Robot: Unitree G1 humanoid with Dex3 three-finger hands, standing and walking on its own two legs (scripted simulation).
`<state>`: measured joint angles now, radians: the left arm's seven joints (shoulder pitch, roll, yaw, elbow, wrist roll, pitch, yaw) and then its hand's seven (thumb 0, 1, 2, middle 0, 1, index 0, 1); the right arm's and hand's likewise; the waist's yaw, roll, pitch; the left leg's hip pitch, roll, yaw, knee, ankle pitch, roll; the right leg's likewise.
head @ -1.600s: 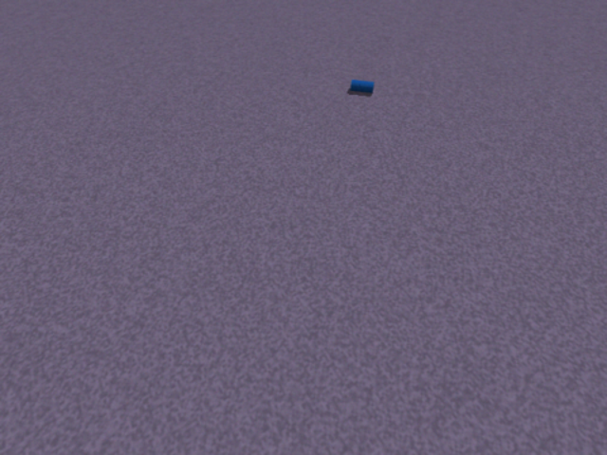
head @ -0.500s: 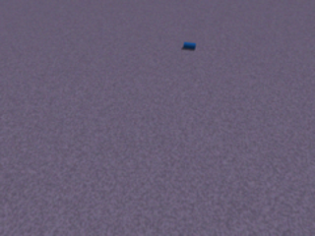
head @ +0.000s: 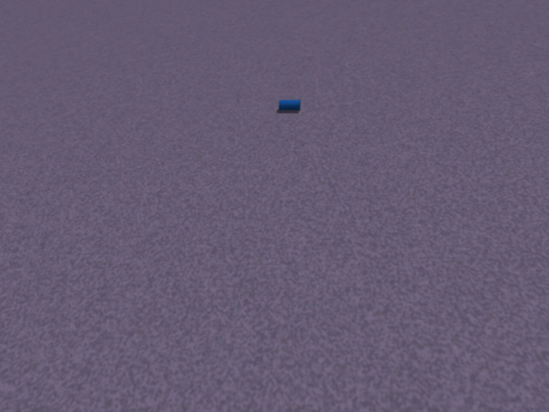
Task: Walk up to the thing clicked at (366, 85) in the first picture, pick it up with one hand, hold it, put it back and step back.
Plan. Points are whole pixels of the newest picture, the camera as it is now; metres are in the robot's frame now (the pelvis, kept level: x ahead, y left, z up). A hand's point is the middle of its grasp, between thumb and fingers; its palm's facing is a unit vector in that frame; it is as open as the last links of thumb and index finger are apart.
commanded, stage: walk up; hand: left
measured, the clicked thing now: (289, 105) +2.05 +0.02 -0.73
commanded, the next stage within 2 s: none
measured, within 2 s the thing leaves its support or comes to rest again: neither
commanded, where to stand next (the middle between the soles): +1.70 -0.13 m, yaw -7 degrees
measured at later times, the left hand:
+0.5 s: hand (155, 292) +0.38 +0.29 -0.14, palm faces -0.14 -0.93 -0.35, open 7.4 cm
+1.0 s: hand (220, 172) +0.70 +0.19 -0.11, palm faces -0.13 -0.91 -0.38, open 7.4 cm
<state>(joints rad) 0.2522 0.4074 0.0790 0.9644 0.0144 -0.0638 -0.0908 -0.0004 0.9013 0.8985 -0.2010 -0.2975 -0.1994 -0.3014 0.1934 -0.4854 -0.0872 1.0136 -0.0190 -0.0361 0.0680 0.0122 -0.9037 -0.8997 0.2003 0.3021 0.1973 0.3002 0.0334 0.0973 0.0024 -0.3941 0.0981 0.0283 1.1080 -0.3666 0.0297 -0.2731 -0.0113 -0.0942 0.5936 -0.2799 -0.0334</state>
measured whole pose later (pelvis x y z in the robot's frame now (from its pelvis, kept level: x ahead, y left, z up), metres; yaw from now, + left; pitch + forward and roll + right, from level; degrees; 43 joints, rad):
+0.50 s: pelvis +0.30 +0.02 +0.01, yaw -6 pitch -2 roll +1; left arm 0.29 0.46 0.04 0.93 -0.01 -0.07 -0.06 0.01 0.90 0.90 -0.20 -0.30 -0.20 -0.30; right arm 0.19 -0.38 -0.07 0.85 0.00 -0.10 0.07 0.00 -0.90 -0.90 0.21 0.30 0.20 0.30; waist 0.00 -0.07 0.05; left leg -0.27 0.06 0.16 0.51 -0.21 0.02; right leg -0.43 -0.04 0.05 1.12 -0.34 -0.04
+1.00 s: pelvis +0.58 -0.07 +0.01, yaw -7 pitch -2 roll -1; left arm 0.25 0.38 0.03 0.89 0.00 -0.10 -0.06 0.00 0.90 0.90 -0.21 -0.30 -0.20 -0.30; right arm 0.25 -0.43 -0.06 0.92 -0.01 -0.05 0.08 0.01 -0.90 -0.90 0.20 0.30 0.20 0.30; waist 0.00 0.08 0.05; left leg -0.52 0.11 0.01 0.97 -0.26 0.01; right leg -0.20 -0.01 -0.09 0.46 -0.23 -0.04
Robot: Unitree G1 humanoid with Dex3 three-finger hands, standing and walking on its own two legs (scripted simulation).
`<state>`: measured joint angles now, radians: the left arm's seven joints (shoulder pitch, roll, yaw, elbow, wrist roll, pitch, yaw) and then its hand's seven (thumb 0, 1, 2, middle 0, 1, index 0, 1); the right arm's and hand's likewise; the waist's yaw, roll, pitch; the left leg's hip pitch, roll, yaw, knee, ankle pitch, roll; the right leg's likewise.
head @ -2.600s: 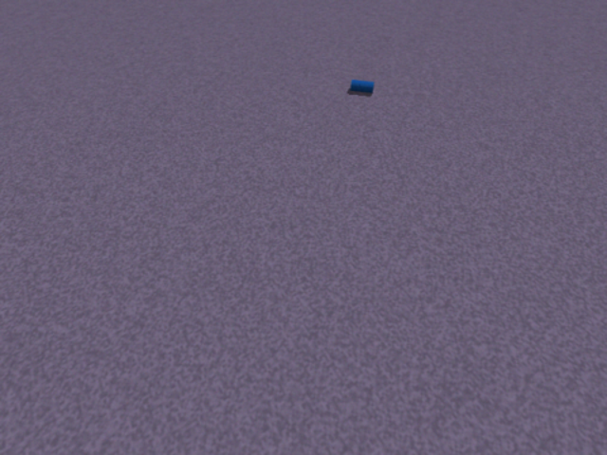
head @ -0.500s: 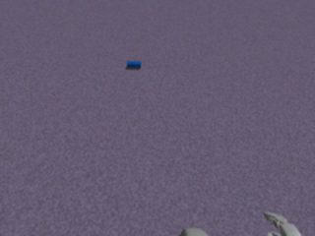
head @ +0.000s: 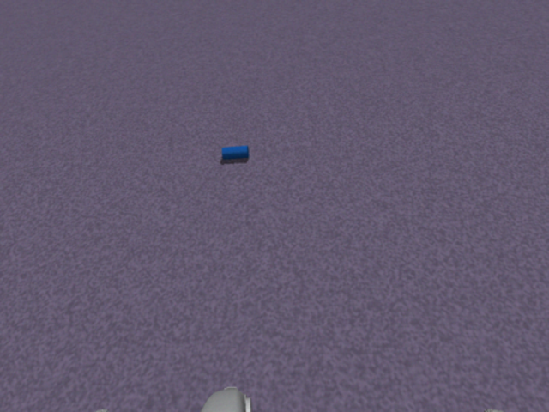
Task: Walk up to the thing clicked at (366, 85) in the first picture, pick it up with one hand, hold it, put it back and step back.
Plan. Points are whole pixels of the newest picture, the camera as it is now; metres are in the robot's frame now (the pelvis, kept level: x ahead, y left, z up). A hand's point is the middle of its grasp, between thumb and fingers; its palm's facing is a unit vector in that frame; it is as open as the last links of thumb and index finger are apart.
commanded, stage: walk up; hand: left
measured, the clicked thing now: (235, 152) +1.44 +0.26 -0.74
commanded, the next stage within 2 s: none
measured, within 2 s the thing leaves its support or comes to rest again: neither
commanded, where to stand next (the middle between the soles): +1.11 +0.08 m, yaw +0 degrees
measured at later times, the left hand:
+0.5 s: hand (123, 309) +0.33 +0.32 -0.14, palm faces -0.08 -0.94 -0.34, open 7.4 cm
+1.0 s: hand (160, 219) +0.53 +0.29 -0.13, palm faces +0.01 -0.92 -0.39, open 7.4 cm
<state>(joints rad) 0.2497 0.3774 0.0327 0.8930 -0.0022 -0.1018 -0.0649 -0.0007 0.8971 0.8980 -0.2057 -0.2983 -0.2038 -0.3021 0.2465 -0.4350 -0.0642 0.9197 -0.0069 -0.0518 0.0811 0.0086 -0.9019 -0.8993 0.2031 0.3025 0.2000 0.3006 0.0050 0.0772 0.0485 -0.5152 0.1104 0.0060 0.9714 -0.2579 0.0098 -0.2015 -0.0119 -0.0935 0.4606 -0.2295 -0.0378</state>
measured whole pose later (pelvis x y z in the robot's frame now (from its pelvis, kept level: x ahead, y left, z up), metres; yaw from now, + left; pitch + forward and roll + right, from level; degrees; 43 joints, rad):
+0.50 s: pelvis +0.26 +0.05 +0.00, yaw -1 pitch -2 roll +1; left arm 0.26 0.44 0.04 0.94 0.01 -0.05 -0.08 0.00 0.90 0.90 -0.20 -0.30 -0.20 -0.30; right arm 0.28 -0.40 -0.05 0.88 0.00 -0.09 0.07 0.00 -0.90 -0.90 0.21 0.30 0.20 0.30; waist -0.01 -0.05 0.06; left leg -0.15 0.02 0.15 0.45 -0.26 0.04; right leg -0.54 -0.12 -0.02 0.85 -0.24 0.00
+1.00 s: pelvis +0.48 +0.01 +0.00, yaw +2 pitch -2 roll -1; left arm 0.29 0.40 0.04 0.89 0.01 -0.10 -0.05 0.00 0.90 0.90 -0.21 -0.30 -0.20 -0.30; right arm 0.23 -0.43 -0.07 0.91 -0.02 -0.03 0.09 0.01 -0.90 -0.90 0.20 0.30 0.20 0.30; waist 0.03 0.05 0.07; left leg -0.52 0.10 0.02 0.74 -0.21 0.00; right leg -0.15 -0.03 -0.14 0.46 -0.27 -0.03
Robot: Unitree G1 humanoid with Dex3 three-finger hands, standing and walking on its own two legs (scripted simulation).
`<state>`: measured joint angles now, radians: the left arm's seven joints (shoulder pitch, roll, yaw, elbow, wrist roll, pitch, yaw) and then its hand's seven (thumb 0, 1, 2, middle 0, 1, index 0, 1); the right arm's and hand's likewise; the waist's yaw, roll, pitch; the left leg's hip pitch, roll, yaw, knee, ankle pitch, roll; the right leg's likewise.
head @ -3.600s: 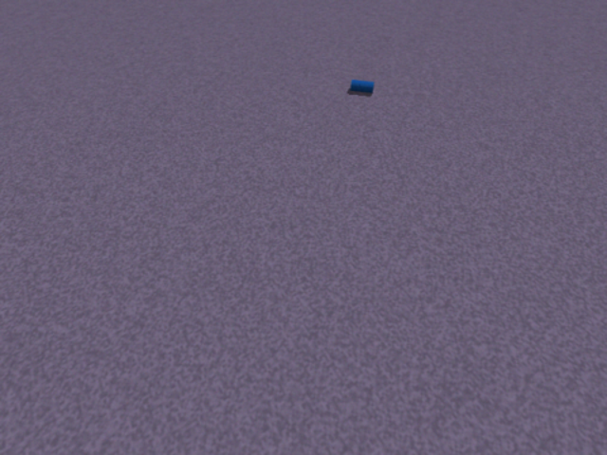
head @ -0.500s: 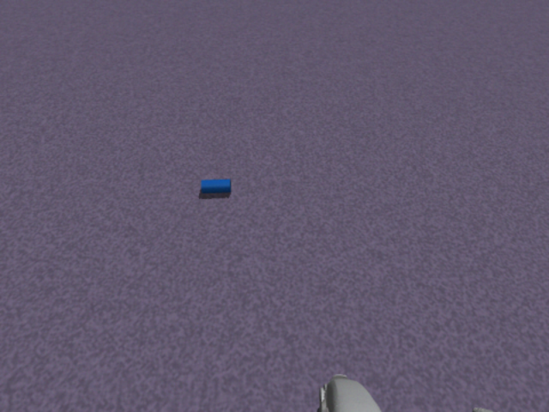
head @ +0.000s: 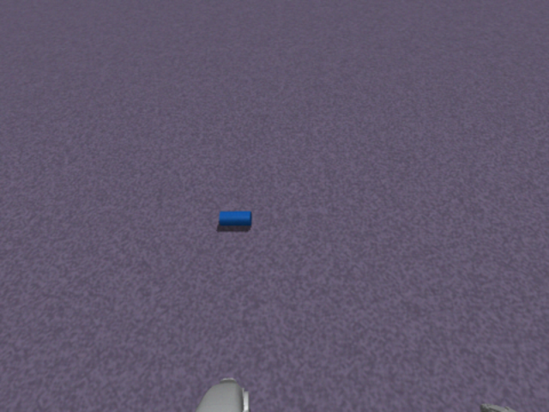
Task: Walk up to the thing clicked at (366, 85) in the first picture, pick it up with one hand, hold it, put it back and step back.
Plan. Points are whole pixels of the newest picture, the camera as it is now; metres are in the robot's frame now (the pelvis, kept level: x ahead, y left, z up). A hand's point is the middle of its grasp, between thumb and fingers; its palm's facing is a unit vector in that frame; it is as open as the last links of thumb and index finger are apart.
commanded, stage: walk up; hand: left
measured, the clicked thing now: (235, 218) +0.96 +0.23 -0.74
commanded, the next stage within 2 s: none
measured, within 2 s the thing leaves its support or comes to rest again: neither
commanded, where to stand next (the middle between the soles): +0.63 +0.05 m, yaw -2 degrees
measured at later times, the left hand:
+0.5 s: hand (115, 336) +0.26 +0.31 -0.14, palm faces -0.09 -0.93 -0.36, open 7.4 cm
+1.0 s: hand (127, 266) +0.42 +0.34 -0.16, palm faces -0.03 -0.92 -0.38, open 7.4 cm
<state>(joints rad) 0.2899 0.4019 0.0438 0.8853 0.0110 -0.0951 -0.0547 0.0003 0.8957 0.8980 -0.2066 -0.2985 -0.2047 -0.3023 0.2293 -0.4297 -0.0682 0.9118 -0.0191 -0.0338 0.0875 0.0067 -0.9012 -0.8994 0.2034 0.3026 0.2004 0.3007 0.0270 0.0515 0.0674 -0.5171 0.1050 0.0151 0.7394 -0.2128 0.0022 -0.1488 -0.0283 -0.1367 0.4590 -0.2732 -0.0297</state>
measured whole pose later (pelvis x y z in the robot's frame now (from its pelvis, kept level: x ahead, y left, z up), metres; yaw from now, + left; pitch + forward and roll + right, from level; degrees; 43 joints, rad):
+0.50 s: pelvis +0.20 +0.04 +0.00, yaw -1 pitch -2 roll +1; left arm 0.28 0.43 0.05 0.94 0.01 -0.05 -0.08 0.00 0.90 0.90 -0.20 -0.30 -0.20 -0.30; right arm 0.32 -0.41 -0.06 0.87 -0.01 -0.06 0.06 0.01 -0.90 -0.90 0.21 0.30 0.20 0.30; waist -0.02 -0.02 0.07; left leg -0.13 0.02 0.14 0.47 -0.30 0.03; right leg -0.48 -0.11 -0.03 0.70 -0.20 -0.01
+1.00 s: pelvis +0.37 +0.06 -0.02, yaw +0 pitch -3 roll -1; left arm 0.33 0.45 0.05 0.90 0.01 -0.05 -0.04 0.00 0.90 0.90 -0.21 -0.30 -0.20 -0.30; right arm 0.28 -0.44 -0.09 0.89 -0.03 -0.06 0.08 0.01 -0.90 -0.90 0.20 0.30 0.20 0.30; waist 0.01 -0.02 0.04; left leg -0.40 0.06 0.08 0.67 -0.21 0.02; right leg -0.25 -0.09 -0.04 0.77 -0.45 -0.03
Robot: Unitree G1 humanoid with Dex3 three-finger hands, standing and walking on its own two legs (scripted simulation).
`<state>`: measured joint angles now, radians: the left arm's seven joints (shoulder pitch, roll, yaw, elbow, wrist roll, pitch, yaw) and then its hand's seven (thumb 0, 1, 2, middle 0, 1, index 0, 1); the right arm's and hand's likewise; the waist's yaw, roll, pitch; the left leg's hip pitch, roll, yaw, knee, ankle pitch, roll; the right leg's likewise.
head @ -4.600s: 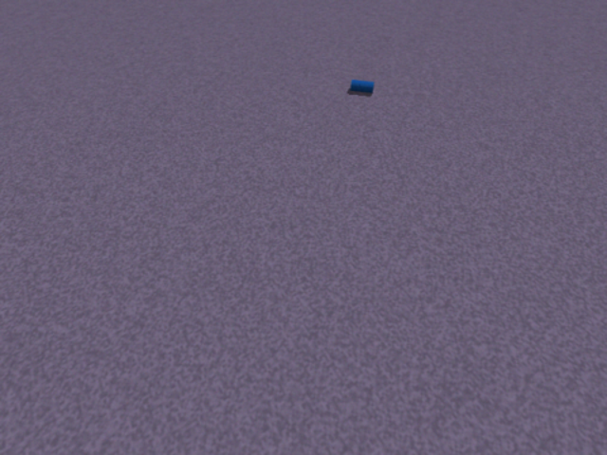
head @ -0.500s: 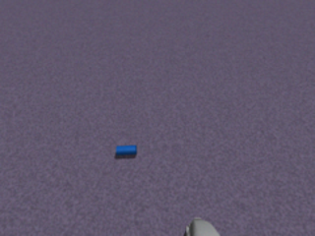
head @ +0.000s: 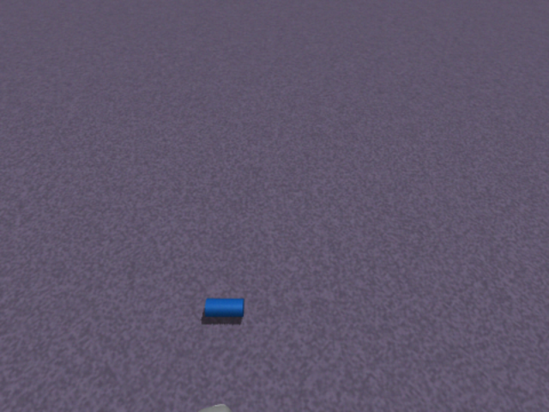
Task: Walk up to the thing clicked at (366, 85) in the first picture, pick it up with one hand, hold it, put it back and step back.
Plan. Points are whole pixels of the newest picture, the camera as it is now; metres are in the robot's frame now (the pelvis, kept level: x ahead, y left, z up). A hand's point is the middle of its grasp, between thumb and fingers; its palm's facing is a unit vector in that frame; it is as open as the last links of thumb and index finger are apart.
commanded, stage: walk up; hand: left
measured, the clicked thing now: (224, 307) +0.59 +0.18 -0.72
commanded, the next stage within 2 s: stand in 1.96 s
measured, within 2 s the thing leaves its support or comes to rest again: neither
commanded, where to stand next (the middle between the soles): +0.26 +0.00 m, yaw -1 degrees
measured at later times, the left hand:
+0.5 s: hand (122, 349) +0.24 +0.26 -0.11, palm faces -0.06 -0.90 -0.43, open 7.4 cm
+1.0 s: hand (121, 360) +0.23 +0.27 -0.15, palm faces -0.02 -0.94 -0.33, open 7.4 cm
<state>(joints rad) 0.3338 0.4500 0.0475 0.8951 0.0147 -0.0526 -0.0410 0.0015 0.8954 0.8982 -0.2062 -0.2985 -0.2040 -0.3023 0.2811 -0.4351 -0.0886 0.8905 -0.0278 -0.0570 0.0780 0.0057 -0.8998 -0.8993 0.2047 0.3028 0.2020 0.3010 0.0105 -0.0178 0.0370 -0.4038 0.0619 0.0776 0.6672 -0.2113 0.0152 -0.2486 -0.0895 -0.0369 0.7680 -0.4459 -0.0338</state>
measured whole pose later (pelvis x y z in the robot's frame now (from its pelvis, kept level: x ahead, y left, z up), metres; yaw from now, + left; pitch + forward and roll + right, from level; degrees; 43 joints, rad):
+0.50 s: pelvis +0.14 -0.01 +0.01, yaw -2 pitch -3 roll +0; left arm 0.23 0.40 0.03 0.88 0.00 -0.08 -0.02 0.00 0.90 0.90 -0.20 -0.30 -0.20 -0.30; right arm 0.29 -0.42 -0.04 0.89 0.01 0.00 0.02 0.01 -0.90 -0.90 0.20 0.30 0.20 0.30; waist -0.01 0.06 0.10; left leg -0.38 0.03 0.01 1.02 -0.52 0.03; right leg -0.34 -0.03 -0.06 0.63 -0.23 -0.02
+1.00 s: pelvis +0.18 +0.01 +0.02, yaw -1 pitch -3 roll -1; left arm 0.15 0.38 -0.01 1.11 -0.01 -0.01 -0.01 0.00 0.90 0.90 -0.20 -0.30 -0.20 -0.30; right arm 0.07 -0.35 0.01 1.07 0.01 0.00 0.02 0.01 -0.90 -0.90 0.21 0.30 0.20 0.30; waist 0.02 0.00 0.07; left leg -0.29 0.05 0.02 0.57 -0.23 -0.01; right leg -0.24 -0.04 -0.04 0.53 -0.24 0.03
